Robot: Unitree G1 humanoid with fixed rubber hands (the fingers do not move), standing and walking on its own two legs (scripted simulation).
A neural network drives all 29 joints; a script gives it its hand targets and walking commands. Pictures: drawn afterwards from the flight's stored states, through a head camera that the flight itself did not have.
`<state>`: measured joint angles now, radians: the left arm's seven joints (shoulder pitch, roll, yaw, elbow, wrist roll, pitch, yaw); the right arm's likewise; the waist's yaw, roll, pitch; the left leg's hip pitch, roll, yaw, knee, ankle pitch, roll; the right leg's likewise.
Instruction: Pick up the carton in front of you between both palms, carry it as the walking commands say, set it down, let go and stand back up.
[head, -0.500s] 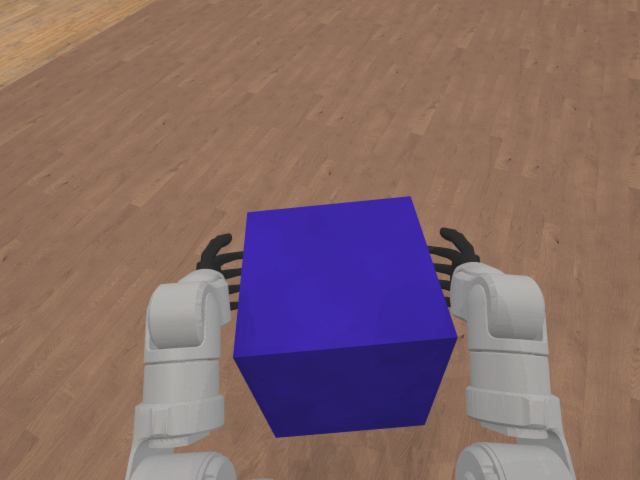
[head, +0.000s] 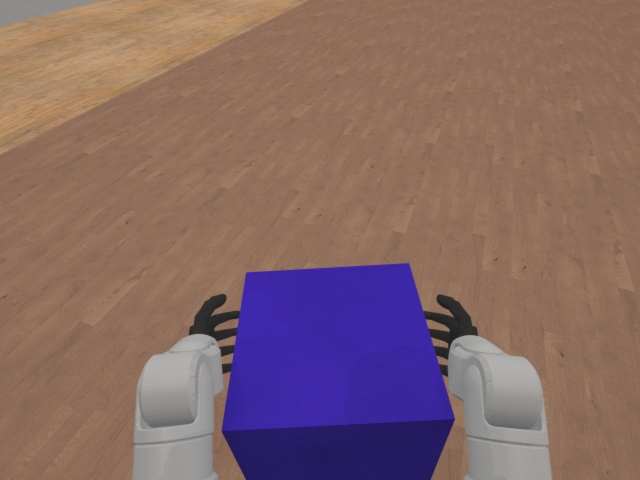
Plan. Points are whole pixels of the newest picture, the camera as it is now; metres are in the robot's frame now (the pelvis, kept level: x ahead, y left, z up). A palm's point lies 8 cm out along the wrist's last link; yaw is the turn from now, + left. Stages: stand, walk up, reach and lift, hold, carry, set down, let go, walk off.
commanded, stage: carry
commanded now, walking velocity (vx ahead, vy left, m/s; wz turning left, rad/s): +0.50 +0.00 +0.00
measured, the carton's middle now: (334, 389) +0.26 -0.01 -0.01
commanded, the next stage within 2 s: none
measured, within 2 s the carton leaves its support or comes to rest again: neither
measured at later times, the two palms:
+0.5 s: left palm (265, 205) +0.56 +0.10 +0.06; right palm (429, 203) +0.58 -0.19 +0.06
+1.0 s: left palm (256, 116) +0.91 +0.16 +0.07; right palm (380, 115) +0.90 -0.14 +0.08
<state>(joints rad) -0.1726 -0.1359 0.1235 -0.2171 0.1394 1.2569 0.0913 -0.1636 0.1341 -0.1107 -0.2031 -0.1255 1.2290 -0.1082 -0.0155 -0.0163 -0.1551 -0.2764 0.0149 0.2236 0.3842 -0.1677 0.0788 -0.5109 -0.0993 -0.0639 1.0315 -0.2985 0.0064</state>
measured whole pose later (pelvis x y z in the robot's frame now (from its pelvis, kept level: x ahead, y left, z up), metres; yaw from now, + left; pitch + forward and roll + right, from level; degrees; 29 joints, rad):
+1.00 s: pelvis +0.64 +0.01 +0.00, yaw +0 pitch +4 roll -1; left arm -0.18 -0.14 0.11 -0.30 0.13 1.25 0.10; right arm -0.17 0.14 -0.11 -0.28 -0.11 1.22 -0.11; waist -0.01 -0.02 -0.07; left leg -0.28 0.04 0.24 0.37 -0.17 0.07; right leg -0.51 -0.09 -0.08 1.07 -0.30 0.00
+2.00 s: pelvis +1.32 +0.03 +0.01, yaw +0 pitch +4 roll -1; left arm -0.17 -0.14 0.10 -0.34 0.13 1.25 0.10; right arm -0.17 0.14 -0.11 -0.33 -0.11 1.22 -0.11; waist -0.02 -0.01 -0.05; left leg -0.24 0.04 0.23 0.33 -0.17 0.07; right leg -0.53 -0.09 -0.09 1.00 -0.28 0.00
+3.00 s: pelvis +1.91 +0.01 +0.00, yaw +1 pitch +4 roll +1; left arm -0.19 -0.14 0.11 -0.34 0.13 1.24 0.10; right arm -0.18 0.14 -0.11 -0.32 -0.12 1.21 -0.10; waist 0.00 -0.02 -0.08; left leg -0.29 0.04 0.22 0.46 -0.22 0.04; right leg -0.18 -0.07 -0.12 0.46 -0.33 0.03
